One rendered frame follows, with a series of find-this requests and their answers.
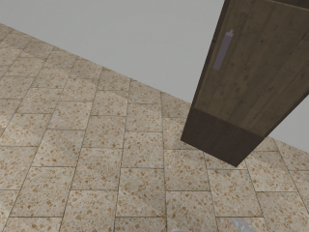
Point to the robot right hand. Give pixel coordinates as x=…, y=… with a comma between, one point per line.
x=242, y=225

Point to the cupboard door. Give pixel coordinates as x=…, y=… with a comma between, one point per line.
x=265, y=70

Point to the handle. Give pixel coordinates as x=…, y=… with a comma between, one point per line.
x=223, y=49

